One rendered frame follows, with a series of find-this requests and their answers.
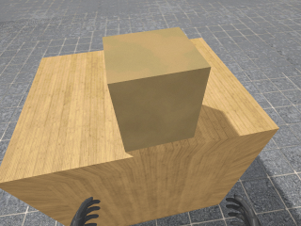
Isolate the robot right hand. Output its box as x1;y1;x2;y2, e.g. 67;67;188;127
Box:
226;194;262;226

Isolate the robot left hand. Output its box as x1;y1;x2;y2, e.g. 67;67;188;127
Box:
70;197;101;226

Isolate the pedestal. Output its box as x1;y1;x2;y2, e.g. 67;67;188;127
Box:
0;38;279;226

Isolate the carton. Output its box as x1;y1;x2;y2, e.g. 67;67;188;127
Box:
103;27;212;153

